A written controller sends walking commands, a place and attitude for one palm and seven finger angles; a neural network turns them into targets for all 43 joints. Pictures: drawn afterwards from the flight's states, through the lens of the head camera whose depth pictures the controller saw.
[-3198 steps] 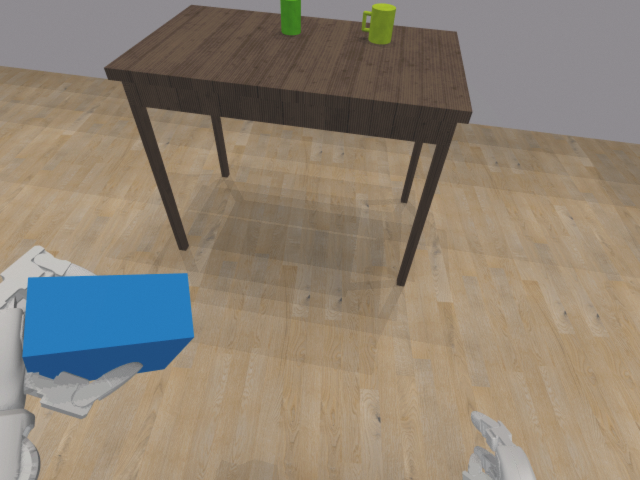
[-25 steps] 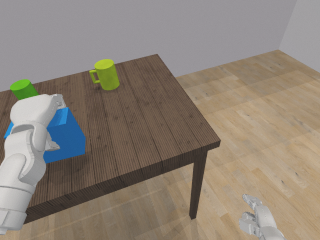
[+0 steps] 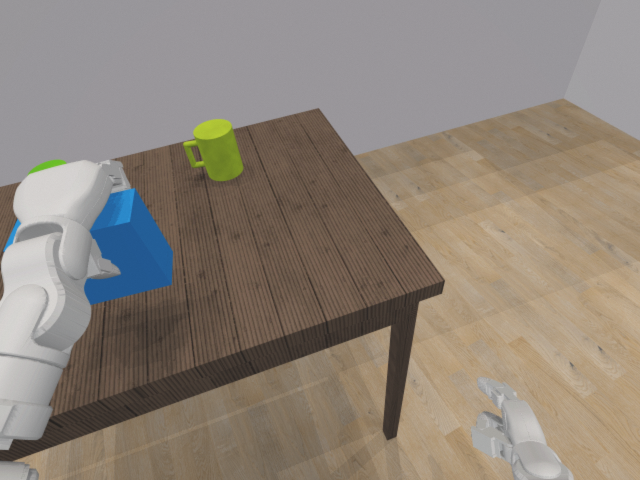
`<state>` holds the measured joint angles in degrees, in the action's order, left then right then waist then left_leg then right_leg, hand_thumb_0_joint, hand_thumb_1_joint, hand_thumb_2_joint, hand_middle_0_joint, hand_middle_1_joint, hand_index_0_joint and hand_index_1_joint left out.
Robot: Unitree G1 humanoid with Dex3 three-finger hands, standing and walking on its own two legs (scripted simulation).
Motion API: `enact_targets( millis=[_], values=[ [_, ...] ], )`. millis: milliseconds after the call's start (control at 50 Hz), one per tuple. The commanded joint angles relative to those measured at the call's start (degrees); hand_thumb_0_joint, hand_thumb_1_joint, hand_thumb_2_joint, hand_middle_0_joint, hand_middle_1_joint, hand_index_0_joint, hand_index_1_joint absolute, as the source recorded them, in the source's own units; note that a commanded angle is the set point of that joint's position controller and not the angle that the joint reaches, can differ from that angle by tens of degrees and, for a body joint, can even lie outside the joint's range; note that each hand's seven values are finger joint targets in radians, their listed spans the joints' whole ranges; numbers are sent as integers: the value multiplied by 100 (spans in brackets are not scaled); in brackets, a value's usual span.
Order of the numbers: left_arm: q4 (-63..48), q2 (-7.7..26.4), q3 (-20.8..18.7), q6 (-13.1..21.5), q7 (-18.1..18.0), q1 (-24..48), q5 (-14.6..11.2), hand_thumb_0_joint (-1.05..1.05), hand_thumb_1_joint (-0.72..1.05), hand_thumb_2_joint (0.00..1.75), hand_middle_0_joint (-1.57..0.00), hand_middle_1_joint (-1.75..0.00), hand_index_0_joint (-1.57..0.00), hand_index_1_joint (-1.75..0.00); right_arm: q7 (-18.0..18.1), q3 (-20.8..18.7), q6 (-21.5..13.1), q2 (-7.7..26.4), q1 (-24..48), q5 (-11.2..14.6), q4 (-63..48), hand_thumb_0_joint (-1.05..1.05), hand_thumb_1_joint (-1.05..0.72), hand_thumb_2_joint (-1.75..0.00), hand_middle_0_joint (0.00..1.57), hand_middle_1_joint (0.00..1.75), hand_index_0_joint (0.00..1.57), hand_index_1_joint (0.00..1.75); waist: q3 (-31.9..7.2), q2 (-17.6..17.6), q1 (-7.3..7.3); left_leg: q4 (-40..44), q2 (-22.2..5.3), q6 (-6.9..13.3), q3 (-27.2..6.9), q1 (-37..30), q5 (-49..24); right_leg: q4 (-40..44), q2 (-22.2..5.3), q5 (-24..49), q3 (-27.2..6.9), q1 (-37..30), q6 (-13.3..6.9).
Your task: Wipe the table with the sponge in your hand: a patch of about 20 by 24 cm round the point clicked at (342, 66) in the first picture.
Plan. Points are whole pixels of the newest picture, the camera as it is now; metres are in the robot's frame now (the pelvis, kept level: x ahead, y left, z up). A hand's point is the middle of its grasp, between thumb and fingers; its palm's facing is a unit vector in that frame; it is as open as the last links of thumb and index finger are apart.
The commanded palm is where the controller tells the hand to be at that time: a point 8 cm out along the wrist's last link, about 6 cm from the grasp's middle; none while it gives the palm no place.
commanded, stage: lift the sponge slowly off the table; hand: left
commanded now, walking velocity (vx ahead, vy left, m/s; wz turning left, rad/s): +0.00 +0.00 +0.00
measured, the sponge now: (108, 261) +0.31 +0.33 +0.13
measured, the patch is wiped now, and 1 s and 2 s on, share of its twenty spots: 1.00 1.00 1.00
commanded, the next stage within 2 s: bring the sponge back beside the body in 0.20 s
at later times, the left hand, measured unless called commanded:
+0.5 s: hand (91, 235) +0.30 +0.31 +0.19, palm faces +0.12 -0.04 -0.99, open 10.4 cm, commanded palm +0.25 +0.32 +0.26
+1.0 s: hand (66, 288) +0.23 +0.30 +0.18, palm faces +0.16 -0.06 -0.99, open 10.4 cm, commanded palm +0.19 +0.30 +0.25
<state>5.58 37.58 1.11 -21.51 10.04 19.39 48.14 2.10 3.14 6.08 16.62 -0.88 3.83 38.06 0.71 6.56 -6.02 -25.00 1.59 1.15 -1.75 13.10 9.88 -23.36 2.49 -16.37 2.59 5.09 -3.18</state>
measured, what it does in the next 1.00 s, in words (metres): stands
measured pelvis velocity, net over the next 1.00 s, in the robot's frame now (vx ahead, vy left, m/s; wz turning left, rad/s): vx -0.02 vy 0.00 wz -0.01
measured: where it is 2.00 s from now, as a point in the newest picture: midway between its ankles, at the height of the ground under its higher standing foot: outside the picture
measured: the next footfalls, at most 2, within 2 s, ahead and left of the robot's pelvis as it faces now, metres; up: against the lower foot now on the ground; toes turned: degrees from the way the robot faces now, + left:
none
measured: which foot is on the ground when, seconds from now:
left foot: down 0.00-1.00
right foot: down 0.00-1.00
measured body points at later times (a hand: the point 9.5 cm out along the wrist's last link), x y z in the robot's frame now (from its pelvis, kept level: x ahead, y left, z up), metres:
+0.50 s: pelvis -0.01 +0.01 +0.00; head -0.01 -0.04 +0.45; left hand +0.29 +0.31 +0.24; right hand +0.23 -0.20 -0.09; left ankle +0.04 +0.11 -0.74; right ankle -0.04 -0.08 -0.74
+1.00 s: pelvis -0.02 +0.00 +0.00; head -0.04 -0.04 +0.45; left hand +0.22 +0.30 +0.23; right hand +0.25 -0.18 -0.07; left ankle +0.04 +0.11 -0.74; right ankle -0.04 -0.08 -0.74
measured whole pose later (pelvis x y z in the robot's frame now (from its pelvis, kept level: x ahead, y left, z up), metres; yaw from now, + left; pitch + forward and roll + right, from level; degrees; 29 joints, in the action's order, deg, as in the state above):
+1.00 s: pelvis -0.02 +0.00 +0.00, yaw -1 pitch -5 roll -1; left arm -13.9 36.8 0.4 -24.8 8.4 3.3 45.7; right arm 2.2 4.0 5.7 15.2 2.0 3.3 36.8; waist 0.8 7.0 -8.7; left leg -25.7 1.2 1.3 -1.3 12.0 8.8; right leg -24.6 2.8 -15.4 2.1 4.5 -3.0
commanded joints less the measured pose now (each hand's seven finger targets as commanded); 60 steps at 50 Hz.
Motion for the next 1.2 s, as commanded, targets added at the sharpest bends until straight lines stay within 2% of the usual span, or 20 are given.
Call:
enact_targets(
  millis=[0,120,180,220,280,320,340,440,520,560,620,760,820,860,920,940,1020,1060,1120,1180],
  values=[
    [-788,2057,-1115,-127,-306,2534,244,0,10,130,-120,-160,-120,-160,42,-216,-274,621,1019,18,-882,0,-90,-90,20,30,20,30,-1686,-99,19,103,175,173,-32,-800,-1244,310,-41,1866,-390,-124,-96],
    [-966,1853,-933,-233,-6,2380,212,0,10,130,-120,-160,-120,-160,0,-195,-309,572,1165,62,-1077,0,-90,-90,20,30,20,30,-1921,-10,5,37,166,187,-69,-849,-1348,223,-48,2065,-461,-207,-139],
    [-992,1654,-780,-233,155,1929,184,0,10,130,-120,-160,-120,-160,-25,-222,-239,596,1038,53,-1056,0,-90,-90,20,30,20,30,-1678,-335,67,24,142,211,-58,-782,-1334,211,-60,2103,-317,-82,-58],
    [-1218,1715,-833,-185,201,2175,175,0,10,130,-120,-160,-120,-160,-20,-183,-263,566,1155,81,-1147,0,-90,-90,20,30,20,30,-1663,-241,83,34,119,209,-98,-801,-1225,220,-36,1958,-413,-1,-103],
    [-1283,1846,-949,-55,119,2152,206,0,10,130,-120,-160,-120,-160,3,-201,-265,588,1023,42,-1094,0,-90,-90,20,30,20,30,-1615,-360,48,84,131,218,-100,-798,-1212,225,-39,1836,-282,-7,-67],
    [-1632,2109,-1290,44,6,2033,166,0,10,130,-120,-160,-120,-160,9,-180,-313,545,1167,28,-1185,0,-90,-90,20,30,20,30,-1702,-90,-74,88,135,217,-140,-829,-1179,218,-16,1728,-452,-55,-142],
    [-1454,2076,-1299,53,-76,1944,177,0,10,130,-120,-160,-120,-160,23,-190,-311,539,1056,1,-1088,0,-90,-90,20,30,20,30,-1683,-226,-76,70,136,206,-97,-797,-1210,185,-44,1703,-364,-87,-120],
    [-2017,2083,-1589,34,-413,1447,74,0,10,130,-120,-160,-120,-160,-34,-226,-332,507,1162,-36,-1088,0,-90,-90,20,30,20,30,-1954,99,-234,35,111,153,-102,-903,-1429,116,-33,1810,-462,-260,-182],
    [-2406,1698,-1388,-237,-439,1025,-92,0,10,130,-120,-160,-120,-160,-80,-200,-304,473,1446,19,-1207,0,-90,-90,20,30,20,30,-1762,176,-216,42,114,129,-135,-844,-1412,153,8,1856,-584,-141,-192],
    [-2168,1636,-1306,-330,-417,752,-130,0,10,130,-120,-160,-120,-160,-70,-229,-260,535,1261,11,-1103,0,-90,-90,20,30,20,30,-1509,-137,-144,81,75,128,-112,-745,-1228,197,-7,1660,-406,12,-111],
    [-2475,1466,-1160,-421,-313,581,-189,0,10,130,-120,-160,-120,-160,-34,-169,-278,483,1543,55,-1245,0,-90,-90,20,30,20,30,-1371,-175,-138,88,79,149,-159,-734,-997,251,11,1465,-586,146,-143],
    [-2655,1610,-1074,-381,-300,743,28,0,10,130,-120,-160,-120,-160,64,-160,-312,488,1454,5,-1116,0,-90,-90,20,30,20,30,-1333,-97,-72,132,92,159,-180,-818,-782,296,12,1109,-496,226,-112],
    [-3174,1737,-1235,-289,-361,758,86,0,10,130,-120,-160,-120,-160,69,-120,-374,422,1684,10,-1242,0,-90,-90,20,30,20,30,-1511,142,-181,154,109,164,-271,-904,-753,288,70,1002,-710,117,-209],
    [-2910,1683,-1251,-259,-435,444,58,0,10,130,-120,-160,-120,-160,74,-143,-364,419,1489,-42,-1111,0,-90,-90,20,30,20,30,-1386,1,-186,159,105,145,-207,-870,-778,327,27,978,-554,132,-156],
    [-3223,1643,-1340,-269,-498,342,22,0,10,130,-120,-160,-120,-160,44,-110,-374,379,1720,-15,-1185,0,-90,-90,20,30,20,30,-1343,335,-248,217,103,124,-276,-852,-721,331,98,887,-756,133,-239],
    [-3107,1512,-1237,-283,-530,176,-24,0,10,130,-120,-160,-120,-160,44,-122,-361,386,1568,-45,-1110,0,-90,-90,20,30,20,30,-1331,212,-232,223,80,110,-224,-839,-678,313,51,803,-569,139,-185],
    [-3166,1367,-1288,-357,-491,-346,-212,0,10,130,-120,-160,-120,-160,31,-107,-341,385,1733,-10,-1223,0,-90,-90,20,30,20,30,-1077,1,-253,228,58,95,-257,-703,-482,402,71,694,-780,261,-192],
    [-3055,1287,-1198,-367,-483,-606,-240,0,10,130,-120,-160,-120,-160,36,-134,-309,421,1573,-35,-1162,0,-90,-90,20,30,20,30,-1059,-210,-219,197,42,102,-187,-698,-473,406,21,689,-610,298,-116],
    [-3490,1356,-1329,-374,-478,-857,-256,0,10,130,-120,-160,-120,-160,37,-114,-358,405,1783,-18,-1307,0,-90,-90,20,30,20,30,-1148,-84,-271,148,62,117,-224,-699,-449,372,46,699,-851,272,-163],
    [-3595,1297,-1236,-319,-507,-1018,-249,0,10,130,-120,-160,-120,-160,40,-149,-367,429,1604,-50,-1230,0,-90,-90,20,30,20,30,-1015,-103,-209,110,64,124,-189,-692,-410,393,10,617,-705,361,-100]
  ],
)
